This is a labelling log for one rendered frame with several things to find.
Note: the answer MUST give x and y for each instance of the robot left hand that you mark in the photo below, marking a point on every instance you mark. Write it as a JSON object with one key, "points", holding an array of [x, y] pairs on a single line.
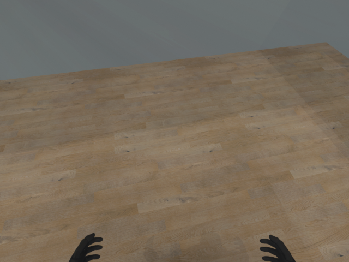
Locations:
{"points": [[82, 250]]}

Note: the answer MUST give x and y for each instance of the robot right hand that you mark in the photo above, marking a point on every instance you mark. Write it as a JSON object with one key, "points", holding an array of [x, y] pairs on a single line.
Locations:
{"points": [[281, 251]]}

